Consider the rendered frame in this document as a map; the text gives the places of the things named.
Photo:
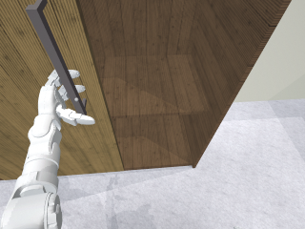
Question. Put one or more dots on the wardrobe door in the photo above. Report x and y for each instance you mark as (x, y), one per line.
(24, 69)

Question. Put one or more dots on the handle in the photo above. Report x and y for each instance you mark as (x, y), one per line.
(40, 23)

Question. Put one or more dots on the left robot hand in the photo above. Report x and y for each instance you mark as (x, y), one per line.
(50, 98)

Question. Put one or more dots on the left robot forearm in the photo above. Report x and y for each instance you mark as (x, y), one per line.
(41, 166)

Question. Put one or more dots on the left robot upper arm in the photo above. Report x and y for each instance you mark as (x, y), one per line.
(41, 211)

